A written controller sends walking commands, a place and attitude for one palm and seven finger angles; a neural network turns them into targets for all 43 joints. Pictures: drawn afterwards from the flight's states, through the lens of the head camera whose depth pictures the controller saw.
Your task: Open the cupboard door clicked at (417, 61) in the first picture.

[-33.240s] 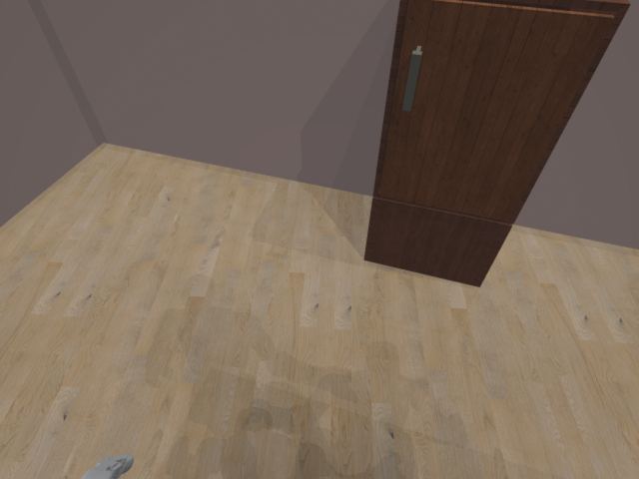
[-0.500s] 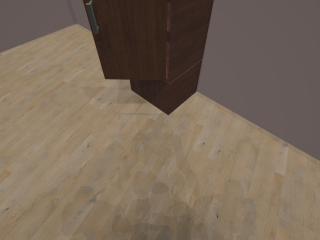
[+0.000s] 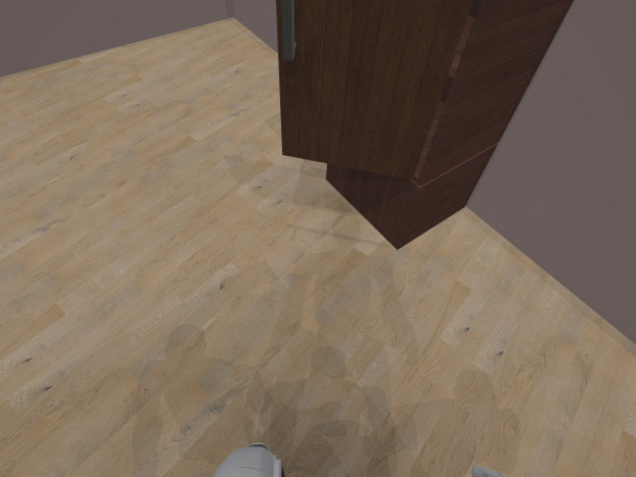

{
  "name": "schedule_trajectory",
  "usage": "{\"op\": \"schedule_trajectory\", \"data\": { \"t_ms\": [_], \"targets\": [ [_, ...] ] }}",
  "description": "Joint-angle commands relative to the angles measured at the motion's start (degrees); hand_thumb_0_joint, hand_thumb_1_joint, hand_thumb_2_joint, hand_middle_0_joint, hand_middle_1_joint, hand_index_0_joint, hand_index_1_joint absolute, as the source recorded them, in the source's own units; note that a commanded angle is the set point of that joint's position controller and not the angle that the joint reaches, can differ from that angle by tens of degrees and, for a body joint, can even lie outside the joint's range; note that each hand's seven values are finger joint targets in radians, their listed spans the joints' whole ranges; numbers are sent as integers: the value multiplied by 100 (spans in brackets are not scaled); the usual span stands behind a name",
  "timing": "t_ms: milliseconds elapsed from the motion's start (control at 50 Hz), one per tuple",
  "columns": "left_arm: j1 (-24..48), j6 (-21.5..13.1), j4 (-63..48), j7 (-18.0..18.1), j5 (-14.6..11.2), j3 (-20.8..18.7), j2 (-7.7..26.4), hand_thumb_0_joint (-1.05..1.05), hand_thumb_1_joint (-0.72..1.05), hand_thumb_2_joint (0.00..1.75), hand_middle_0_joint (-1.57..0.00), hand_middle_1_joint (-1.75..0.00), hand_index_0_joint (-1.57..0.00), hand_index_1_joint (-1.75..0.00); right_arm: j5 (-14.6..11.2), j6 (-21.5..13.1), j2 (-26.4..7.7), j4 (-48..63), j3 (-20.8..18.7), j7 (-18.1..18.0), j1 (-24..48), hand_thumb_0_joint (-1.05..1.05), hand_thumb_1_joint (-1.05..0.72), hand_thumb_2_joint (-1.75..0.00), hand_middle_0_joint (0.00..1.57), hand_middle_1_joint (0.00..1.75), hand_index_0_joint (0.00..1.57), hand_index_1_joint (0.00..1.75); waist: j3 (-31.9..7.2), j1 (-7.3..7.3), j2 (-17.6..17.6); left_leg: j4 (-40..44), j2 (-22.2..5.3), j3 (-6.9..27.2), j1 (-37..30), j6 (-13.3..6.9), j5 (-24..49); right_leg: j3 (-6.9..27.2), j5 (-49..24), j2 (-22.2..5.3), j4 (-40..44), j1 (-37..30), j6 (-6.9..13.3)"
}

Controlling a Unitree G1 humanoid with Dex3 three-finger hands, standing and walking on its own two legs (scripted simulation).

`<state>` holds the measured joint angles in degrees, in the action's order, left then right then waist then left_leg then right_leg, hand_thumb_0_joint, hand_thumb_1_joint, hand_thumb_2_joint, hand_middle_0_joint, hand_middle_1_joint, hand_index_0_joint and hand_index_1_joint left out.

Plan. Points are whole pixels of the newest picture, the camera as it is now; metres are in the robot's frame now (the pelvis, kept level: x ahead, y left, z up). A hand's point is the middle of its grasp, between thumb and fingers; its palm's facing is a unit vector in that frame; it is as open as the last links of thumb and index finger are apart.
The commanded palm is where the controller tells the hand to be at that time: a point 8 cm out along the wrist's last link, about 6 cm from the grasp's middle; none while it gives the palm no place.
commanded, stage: take the last steps up to it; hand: left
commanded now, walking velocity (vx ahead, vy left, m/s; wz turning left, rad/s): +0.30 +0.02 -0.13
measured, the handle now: (290, 23) +1.00 +0.16 +0.06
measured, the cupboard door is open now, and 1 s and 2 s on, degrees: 41 41 41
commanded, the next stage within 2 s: come to a stop and stand still in 0.94 s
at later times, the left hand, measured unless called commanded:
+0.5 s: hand (235, 353) +0.29 +0.16 -0.13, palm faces -0.09 -0.98 -0.20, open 7.4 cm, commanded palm none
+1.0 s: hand (207, 329) +0.34 +0.22 -0.16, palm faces -0.02 -0.99 -0.15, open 7.4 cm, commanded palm none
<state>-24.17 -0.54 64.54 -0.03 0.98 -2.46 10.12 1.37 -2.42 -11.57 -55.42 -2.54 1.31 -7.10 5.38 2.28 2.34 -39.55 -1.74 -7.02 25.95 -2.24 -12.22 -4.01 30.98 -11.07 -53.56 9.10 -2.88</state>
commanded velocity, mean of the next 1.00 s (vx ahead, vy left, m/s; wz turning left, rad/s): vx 0.26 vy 0.02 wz -0.04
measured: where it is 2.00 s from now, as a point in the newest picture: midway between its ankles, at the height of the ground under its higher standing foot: (308, 417)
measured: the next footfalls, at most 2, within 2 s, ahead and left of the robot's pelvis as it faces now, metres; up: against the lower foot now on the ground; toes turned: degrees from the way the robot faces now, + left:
right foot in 0.42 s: +0.22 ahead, -0.11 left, +0.00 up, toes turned -12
left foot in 0.82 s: +0.43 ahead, +0.14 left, +0.00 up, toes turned +1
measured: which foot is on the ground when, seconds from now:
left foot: down 0.00-0.44, up 0.46-0.80, down 0.82-1.00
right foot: up 0.00-0.40, down 0.42-0.84, up 0.86-1.00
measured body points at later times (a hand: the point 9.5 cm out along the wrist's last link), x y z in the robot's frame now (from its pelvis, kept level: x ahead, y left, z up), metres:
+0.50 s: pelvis +0.16 -0.01 +0.02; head +0.19 -0.03 +0.47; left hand +0.30 +0.21 -0.11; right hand +0.09 -0.22 -0.15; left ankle +0.08 +0.10 -0.67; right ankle +0.18 -0.10 -0.71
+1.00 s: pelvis +0.34 +0.05 +0.02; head +0.36 +0.06 +0.47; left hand +0.34 +0.27 -0.14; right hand +0.39 -0.19 -0.12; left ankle +0.38 +0.13 -0.71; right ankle +0.28 -0.07 -0.63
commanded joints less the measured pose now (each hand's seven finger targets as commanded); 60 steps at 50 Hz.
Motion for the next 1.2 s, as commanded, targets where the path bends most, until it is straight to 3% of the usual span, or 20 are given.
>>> {"op": "schedule_trajectory", "data": {
  "t_ms": [0, 80, 300, 380, 400, 420, 440, 460, 500, 560, 700, 760, 780, 820, 840, 920, 980, 1100, 1140, 1180],
  "targets": [
    [774, -201, -778, 24, -2, -106, 284, 0, 90, 90, -20, -30, -20, -30, 26, -40, -1014, -98, -214, -241, -1226, 0, -90, -90, 20, 30, 20, 30, -635, -560, -1010, 2516, -1892, 2235, -1864, -821, -391, 325, -689, 188, -2401, 2664, 357],
    [375, -62, -599, -47, 59, -105, 142, 0, 90, 90, -20, -30, -20, -30, 11, -200, -521, -158, -65, -261, -1023, 0, -90, -90, 20, 30, 20, 30, -390, -152, -812, 2887, -1502, 1207, -1204, -687, 270, 269, -1295, 206, -1455, 2144, 284],
    [1660, -64, -1259, -108, 53, -119, 221, 0, 90, 90, -20, -30, -20, -30, 60, -166, -589, -390, -102, -211, -1374, 0, -90, -90, 20, 30, 20, 30, 13, -273, -339, 2960, -1542, 858, -1669, -849, 260, 7, -1710, 480, 1367, 1666, 286],
    [965, -178, -1022, -87, 73, -178, 426, 0, 90, 90, -20, -30, -20, -30, 24, -128, -513, -534, -57, -208, -1425, 0, -90, -90, 20, 30, 20, 30, -393, 37, -150, 1491, -942, 348, -1437, -359, 774, -197, -2024, 797, 2566, -33, 453],
    [301, -251, -824, -52, 86, -265, 758, 0, 90, 90, -20, -30, -20, -30, -35, -152, -391, -465, -34, -184, -1368, 0, -90, -90, 20, 30, 20, 30, -805, 299, 403, 297, -492, -57, -605, -102, 580, 723, -2131, 149, 2778, -1258, 766],
    [-391, -278, -609, -9, 59, -382, 1293, 0, 90, 90, -20, -30, -20, -30, -59, -165, -203, -308, -14, -139, -1330, 0, -90, -90, 20, 30, 20, 30, -1012, 443, 1484, -1149, 175, -448, 754, 197, -1410, 2505, -2562, -1122, 3410, -2301, 1406],
    [-549, -267, -580, 57, -3, -367, 1339, 0, 90, 90, -20, -30, -20, -30, -58, -113, -424, -202, -59, -137, -1004, 0, -90, -90, 20, 30, 20, 30, -826, 548, 1067, -2244, 48, 130, 1086, 212, -2343, 3015, -2531, -1657, 3841, -1965, 1830],
    [-174, -312, -615, 105, 9, -347, 1058, 0, 90, 90, -20, -30, -20, -30, -42, -111, -378, -214, -80, -145, -719, 0, -90, -90, 20, 30, 20, 30, -532, 417, 892, -2643, -193, 609, 1419, 187, -1770, 2616, -3083, -1346, 3797, -1710, 1725],
    [260, -337, -701, 110, -25, -221, 747, 0, 90, 90, -20, -30, -20, -30, -47, -65, -177, -250, -60, -138, -664, 0, -90, -90, 20, 30, 20, 30, -395, 129, 249, -2493, -402, 706, 1171, 298, -1153, 1697, -3541, -1034, 3845, -1104, 1469],
    [519, -409, -657, 89, -3, -147, 511, 0, 90, 90, -20, -30, -20, -30, -16, 63, 73, -400, -46, -72, -967, 0, -90, -90, 20, 30, 20, 30, -369, -189, 438, -1743, -439, 474, 542, 422, -588, 670, -3345, -597, 4139, -358, 1207],
    [383, -414, -360, 35, 41, -191, 760, 0, 90, 90, -20, -30, -20, -30, -19, 17, 82, -151, -70, 50, -392, 0, -90, -90, 20, 30, 20, 30, -23, -123, 520, 174, -244, 147, -108, 380, -128, 533, -2340, -562, 4151, -17, 1124],
    [505, -337, -297, 23, 19, -199, 785, 0, 90, 90, -20, -30, -20, -30, -1, -58, -152, -296, -108, 3, -879, 0, -90, -90, 20, 30, 20, 30, -58, -450, 216, 988, 1, -80, -1465, 328, 234, 248, -1955, -312, 3524, 642, 899],
    [490, -310, -306, 6, 8, -174, 681, 0, 90, 90, -20, -30, -20, -30, 14, -101, -374, -452, -161, -40, -1370, 0, -90, -90, 20, 30, 20, 30, -325, -654, -233, 1217, -66, 94, -2256, 255, 85, 44, -2155, -45, 2615, 924, 765],
    [333, -296, -565, -8, -42, -64, 234, 0, 90, 90, -20, -30, -20, -30, 88, -107, -1318, -623, -349, -192, -2509, 0, -90, -90, 20, 30, 20, 30, -1078, -931, -2147, 2321, -2179, 3035, -3360, -712, 193, -423, 365, 1068, -534, 2338, 360],
    [650, -288, -690, 8, -18, -58, 334, 0, 90, 90, -20, -30, -20, -30, 52, -52, -1287, -572, -311, -245, -2361, 0, -90, -90, 20, 30, 20, 30, -809, -876, -1494, 2435, -2354, 3086, -2960, -968, 237, 105, 232, 798, -1322, 2539, 471],
    [546, -162, -431, -37, 49, -67, 139, 0, 90, 90, -20, -30, -20, -30, 14, -169, -477, -271, -40, -297, -1162, 0, -90, -90, 20, 30, 20, 30, -168, -293, -824, 2800, -1660, 1521, -1308, -636, 509, 360, -1069, 369, -1393, 2177, 348],
    [352, -96, -422, -30, 30, -49, 47, 0, 90, 90, -20, -30, -20, -30, -1, -228, -422, -337, 9, -312, -1165, 0, -90, -90, 20, 30, 20, 30, -538, -139, -776, 2702, -1494, 895, -1495, -651, 1564, 246, -1260, 428, -688, 1852, 275],
    [669, 17, -470, 69, -6, 29, -14, 0, 90, 90, -20, -30, -20, -30, 12, -73, -421, -413, 35, -377, -984, 0, -90, -90, 20, 30, 20, 30, -512, -120, -681, 2149, -1380, 605, -1221, -588, 2805, 25, -1635, 696, 1409, 644, 203],
    [591, 43, -484, 89, 6, -16, 232, 0, 90, 90, -20, -30, -20, -30, -21, 28, -474, -437, 11, -402, -862, 0, -90, -90, 20, 30, 20, 30, -527, -13, -622, 1730, -1260, 651, -1171, -383, 2439, 39, -2091, 742, 2245, 223, 209],
    [504, 7, -493, 124, 37, -77, 633, 0, 90, 90, -20, -30, -20, -30, -86, 104, -336, -456, -12, -385, -960, 0, -90, -90, 20, 30, 20, 30, -646, -20, 52, 1214, -660, 377, -935, 106, 1059, 786, -4174, 265, 2775, -169, 408]
  ]
}}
